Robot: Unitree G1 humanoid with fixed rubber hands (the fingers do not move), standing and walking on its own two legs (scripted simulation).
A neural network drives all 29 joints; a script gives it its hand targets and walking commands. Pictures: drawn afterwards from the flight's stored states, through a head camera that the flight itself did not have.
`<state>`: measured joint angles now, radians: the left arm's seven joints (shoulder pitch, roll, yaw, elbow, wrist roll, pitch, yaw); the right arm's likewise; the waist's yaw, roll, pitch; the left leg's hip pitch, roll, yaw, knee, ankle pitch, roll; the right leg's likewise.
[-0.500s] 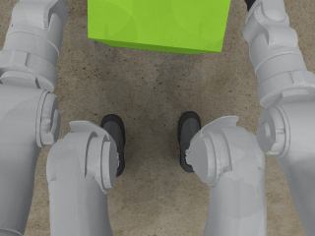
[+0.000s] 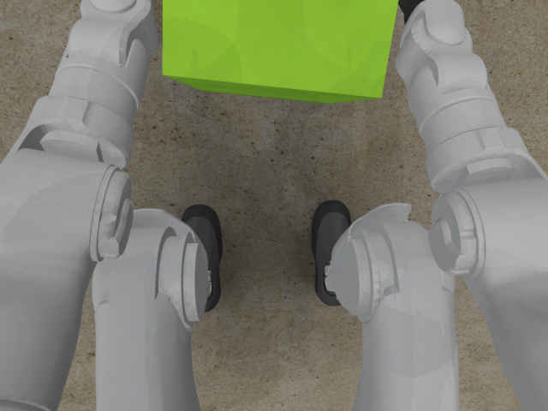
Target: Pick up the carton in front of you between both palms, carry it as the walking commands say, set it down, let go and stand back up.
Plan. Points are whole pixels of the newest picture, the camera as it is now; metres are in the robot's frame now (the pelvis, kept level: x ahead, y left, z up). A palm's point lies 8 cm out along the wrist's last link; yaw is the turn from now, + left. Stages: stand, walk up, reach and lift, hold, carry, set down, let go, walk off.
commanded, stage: reach and lift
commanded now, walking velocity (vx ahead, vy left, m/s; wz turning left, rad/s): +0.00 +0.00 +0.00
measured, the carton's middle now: (276, 8) +0.54 +0.00 -0.25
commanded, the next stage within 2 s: none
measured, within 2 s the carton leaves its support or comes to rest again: leaves its support in 0.30 s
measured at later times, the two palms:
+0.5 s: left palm out of the picture +0.53 +0.15 -0.09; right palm out of the picture +0.53 -0.15 -0.09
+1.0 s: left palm out of the picture +0.49 +0.15 +0.08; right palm out of the picture +0.49 -0.15 +0.08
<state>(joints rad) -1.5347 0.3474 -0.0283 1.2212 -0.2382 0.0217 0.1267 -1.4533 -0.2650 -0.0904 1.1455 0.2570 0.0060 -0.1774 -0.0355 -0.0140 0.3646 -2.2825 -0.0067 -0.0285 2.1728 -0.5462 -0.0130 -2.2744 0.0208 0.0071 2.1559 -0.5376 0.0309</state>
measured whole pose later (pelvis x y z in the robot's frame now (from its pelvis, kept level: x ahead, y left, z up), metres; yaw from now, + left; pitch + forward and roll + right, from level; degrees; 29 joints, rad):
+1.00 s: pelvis +0.01 -0.01 +0.13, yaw +2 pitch +42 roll +0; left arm -1.00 0.01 0.41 0.66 0.20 0.40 0.03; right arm -0.95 0.02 -0.47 0.61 -0.17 0.40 -0.07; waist -0.02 -0.01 -0.17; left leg -1.97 -0.04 -0.04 1.73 -0.49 -0.03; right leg -1.96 0.06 0.05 1.73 -0.49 0.04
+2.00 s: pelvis +0.10 +0.00 +0.38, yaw +2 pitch +5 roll +0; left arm -0.29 -0.15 0.27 0.43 0.22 0.50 0.02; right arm -0.29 0.14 -0.28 0.44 -0.21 0.50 -0.03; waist 0.00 0.00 -0.11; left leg -0.44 -0.02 -0.06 0.65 -0.30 -0.01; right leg -0.43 0.02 0.06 0.66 -0.31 0.01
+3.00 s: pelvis +0.11 +0.00 +0.41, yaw +2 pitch -5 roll +0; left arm -0.25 -0.15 0.22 0.27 0.27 0.68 -0.01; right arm -0.25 0.15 -0.23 0.27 -0.27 0.68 0.00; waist 0.01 0.00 0.03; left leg -0.09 -0.01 -0.06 0.39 -0.20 -0.01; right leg -0.09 0.01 0.06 0.39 -0.21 0.01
